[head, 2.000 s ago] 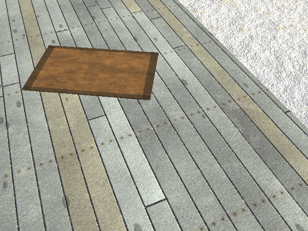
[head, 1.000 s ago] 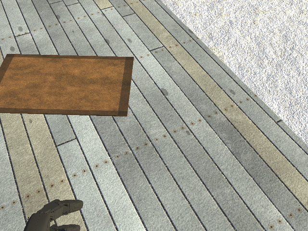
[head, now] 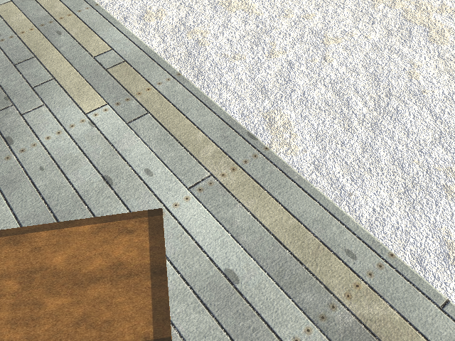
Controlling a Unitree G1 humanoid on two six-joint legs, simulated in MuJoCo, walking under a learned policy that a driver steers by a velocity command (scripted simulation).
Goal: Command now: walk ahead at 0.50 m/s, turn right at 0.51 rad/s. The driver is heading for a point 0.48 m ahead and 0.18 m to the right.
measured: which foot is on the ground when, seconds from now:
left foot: down 0.00-0.12, up 0.14-0.56, down 0.58-1.00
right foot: up 0.00-0.08, down 0.10-0.60, up 0.62-0.88, down 0.90-1.00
